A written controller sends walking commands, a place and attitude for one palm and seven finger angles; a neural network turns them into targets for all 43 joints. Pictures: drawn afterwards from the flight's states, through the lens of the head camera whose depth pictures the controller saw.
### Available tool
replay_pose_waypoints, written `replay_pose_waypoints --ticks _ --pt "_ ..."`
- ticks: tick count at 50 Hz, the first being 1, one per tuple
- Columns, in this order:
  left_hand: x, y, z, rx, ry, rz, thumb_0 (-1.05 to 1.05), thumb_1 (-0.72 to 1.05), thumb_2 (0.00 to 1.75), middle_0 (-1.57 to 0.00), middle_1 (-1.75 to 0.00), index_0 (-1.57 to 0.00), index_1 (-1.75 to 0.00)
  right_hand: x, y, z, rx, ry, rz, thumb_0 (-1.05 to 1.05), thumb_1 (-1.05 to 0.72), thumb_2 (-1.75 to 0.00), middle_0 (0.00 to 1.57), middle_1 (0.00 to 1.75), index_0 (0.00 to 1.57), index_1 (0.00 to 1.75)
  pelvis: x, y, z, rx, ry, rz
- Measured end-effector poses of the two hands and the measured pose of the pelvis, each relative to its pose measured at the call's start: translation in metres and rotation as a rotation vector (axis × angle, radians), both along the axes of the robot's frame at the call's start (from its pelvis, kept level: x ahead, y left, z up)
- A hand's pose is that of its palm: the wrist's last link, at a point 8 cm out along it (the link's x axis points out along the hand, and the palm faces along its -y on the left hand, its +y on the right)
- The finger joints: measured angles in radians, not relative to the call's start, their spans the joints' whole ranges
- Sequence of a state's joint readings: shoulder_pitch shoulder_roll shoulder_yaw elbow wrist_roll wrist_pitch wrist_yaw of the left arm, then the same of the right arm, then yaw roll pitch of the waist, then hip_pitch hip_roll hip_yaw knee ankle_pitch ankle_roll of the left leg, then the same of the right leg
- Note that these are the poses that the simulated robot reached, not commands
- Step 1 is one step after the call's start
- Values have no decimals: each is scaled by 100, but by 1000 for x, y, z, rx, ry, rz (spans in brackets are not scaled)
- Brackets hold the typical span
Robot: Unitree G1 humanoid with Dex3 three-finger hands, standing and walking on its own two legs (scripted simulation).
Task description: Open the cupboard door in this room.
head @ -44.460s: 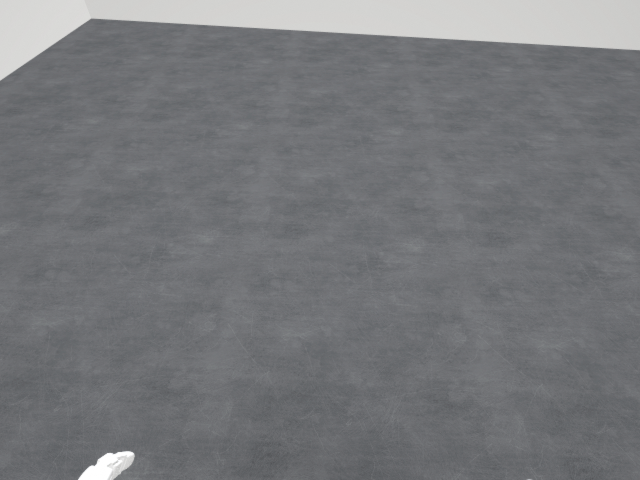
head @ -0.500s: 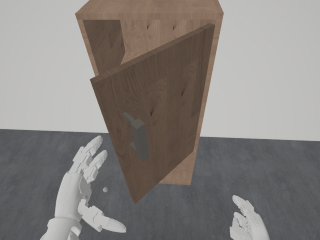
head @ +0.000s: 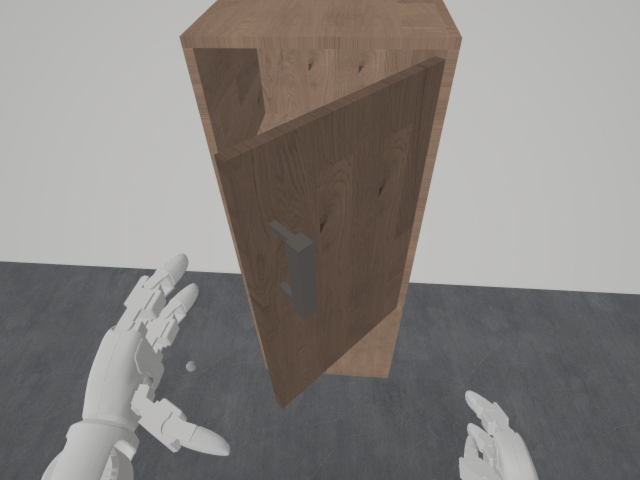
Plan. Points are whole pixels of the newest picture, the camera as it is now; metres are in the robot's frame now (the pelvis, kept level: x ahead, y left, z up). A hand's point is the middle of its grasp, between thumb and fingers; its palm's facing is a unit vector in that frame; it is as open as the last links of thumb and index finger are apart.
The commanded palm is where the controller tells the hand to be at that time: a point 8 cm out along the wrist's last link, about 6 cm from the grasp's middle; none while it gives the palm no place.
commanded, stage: draw the hand back to the body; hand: left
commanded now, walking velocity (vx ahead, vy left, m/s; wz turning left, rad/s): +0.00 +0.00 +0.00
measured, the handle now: (292, 270) +0.35 +0.07 +0.11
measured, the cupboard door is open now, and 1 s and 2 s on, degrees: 48 48 48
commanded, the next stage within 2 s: step back with the hand held close in 1.22 s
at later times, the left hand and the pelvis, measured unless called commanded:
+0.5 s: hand (107, 344) +0.20 +0.23 +0.15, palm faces +0.31 -0.89 -0.33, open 13.2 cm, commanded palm +0.16 +0.27 +0.17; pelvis +0.01 +0.01 +0.02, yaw +0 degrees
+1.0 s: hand (57, 316) +0.21 +0.27 +0.18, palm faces +0.46 -0.80 -0.38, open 7.8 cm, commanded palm +0.16 +0.30 +0.19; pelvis +0.02 +0.01 +0.03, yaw -1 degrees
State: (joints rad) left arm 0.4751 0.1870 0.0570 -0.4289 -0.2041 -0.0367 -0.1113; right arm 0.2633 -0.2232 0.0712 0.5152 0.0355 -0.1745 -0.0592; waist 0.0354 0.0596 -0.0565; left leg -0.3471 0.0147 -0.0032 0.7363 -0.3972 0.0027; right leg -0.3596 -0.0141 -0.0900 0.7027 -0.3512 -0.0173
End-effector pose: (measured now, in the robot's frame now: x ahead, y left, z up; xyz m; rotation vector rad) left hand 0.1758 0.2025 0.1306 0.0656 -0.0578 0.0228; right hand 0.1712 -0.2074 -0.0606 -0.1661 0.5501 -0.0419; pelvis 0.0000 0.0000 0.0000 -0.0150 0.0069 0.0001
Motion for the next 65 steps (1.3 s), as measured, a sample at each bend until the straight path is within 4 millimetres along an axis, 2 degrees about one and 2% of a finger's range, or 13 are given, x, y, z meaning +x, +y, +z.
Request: replay_pose_waypoints --ticks 8,13,21,27,44,52,57,65 --pt "-4 21 6 4 19 0 -1 -47 31 -15 -30 -15 -30 11 5 11 -20 -38 9 1 -91 -90 20 30 21 30 1 6 3 -5 -13 5" --pt "-10 39 20 168 -9 145 -1 -36 35 -15 -30 -15 -30 14 10 17 -45 -29 11 1 -91 -90 20 30 20 30 4 8 10 -5 -37 0" --pt "-12 59 27 246 -8 269 -1 -12 46 -16 -30 -16 -30 12 17 14 -57 44 29 1 -91 -90 20 30 21 30 6 13 19 -1 -61 -3" --pt "-8 72 41 301 -39 311 0 8 54 -17 -30 -17 -30 11 18 10 -53 87 21 1 -91 -90 20 30 21 30 12 15 24 2 -69 -8" --pt "-6 102 68 385 -98 436 1 67 80 -20 -30 -20 -30 23 0 11 -60 115 -15 1 -91 -90 20 30 21 30 20 9 28 3 -80 -15" --pt "-7 95 64 360 -83 441 1 84 87 -20 -30 -20 -30 23 -6 11 -58 116 -16 1 -91 -90 20 30 21 30 18 5 29 4 -80 -13" --pt "-9 90 62 360 -75 424 1 88 89 -20 -30 -20 -30 21 -9 11 -56 117 -22 1 -91 -90 20 30 21 30 17 2 29 5 -84 -14" --pt "-14 89 69 376 -100 436 2 89 89 -21 -30 -21 -30 16 -10 10 -44 114 -24 1 -91 -90 20 30 21 30 13 -1 29 5 -92 -14"
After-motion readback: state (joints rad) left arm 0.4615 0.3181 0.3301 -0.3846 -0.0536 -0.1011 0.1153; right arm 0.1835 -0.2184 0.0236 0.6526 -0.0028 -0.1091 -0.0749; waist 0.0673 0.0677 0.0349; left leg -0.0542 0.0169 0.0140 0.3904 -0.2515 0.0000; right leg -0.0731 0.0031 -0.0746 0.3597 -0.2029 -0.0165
